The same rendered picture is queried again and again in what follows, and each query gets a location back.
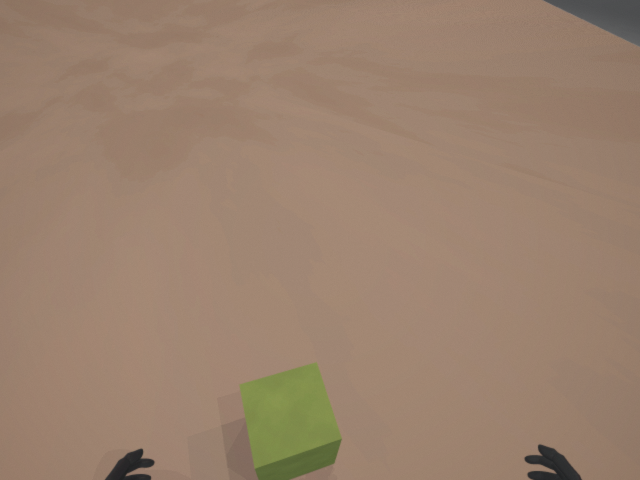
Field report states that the carton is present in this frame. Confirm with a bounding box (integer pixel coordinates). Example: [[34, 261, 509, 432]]
[[239, 362, 342, 480]]

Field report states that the robot right hand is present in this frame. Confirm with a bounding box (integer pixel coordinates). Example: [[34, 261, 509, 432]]
[[525, 444, 582, 480]]

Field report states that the robot left hand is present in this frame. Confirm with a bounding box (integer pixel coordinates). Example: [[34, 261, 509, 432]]
[[105, 449, 154, 480]]

